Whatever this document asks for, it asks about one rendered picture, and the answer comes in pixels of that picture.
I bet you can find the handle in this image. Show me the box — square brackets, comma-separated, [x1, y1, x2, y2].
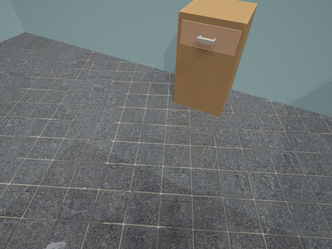
[197, 35, 216, 45]

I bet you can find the cabinet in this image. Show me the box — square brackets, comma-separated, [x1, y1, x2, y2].
[174, 0, 258, 117]

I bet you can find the drawer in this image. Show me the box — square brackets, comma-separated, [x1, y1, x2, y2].
[180, 20, 242, 55]

